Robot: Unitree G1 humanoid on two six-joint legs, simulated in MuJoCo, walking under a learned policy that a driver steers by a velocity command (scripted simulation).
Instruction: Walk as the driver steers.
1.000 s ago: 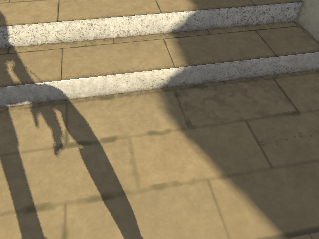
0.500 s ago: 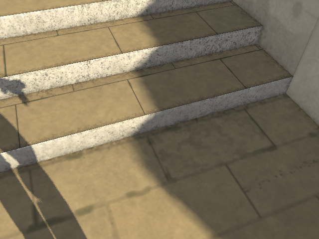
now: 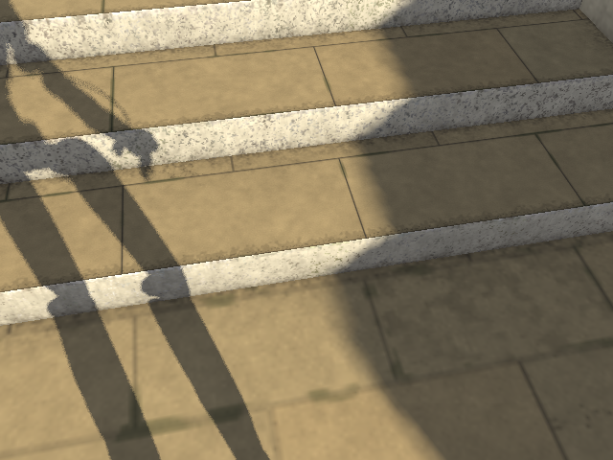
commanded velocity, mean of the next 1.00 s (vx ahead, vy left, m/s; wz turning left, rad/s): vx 0.01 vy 0.00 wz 0.58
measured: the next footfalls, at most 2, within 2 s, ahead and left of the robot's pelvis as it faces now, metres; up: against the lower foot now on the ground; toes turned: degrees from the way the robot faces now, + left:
right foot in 0.10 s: +0.09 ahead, -0.15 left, +0.00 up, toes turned +9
left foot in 0.46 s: -0.01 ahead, +0.13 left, +0.00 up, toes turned +19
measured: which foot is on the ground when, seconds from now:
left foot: down 0.00-0.10, up 0.12-0.44, down 0.46-0.98, up 1.00-1.00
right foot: up 0.00-0.08, down 0.10-0.46, up 0.48-0.96, down 0.98-1.00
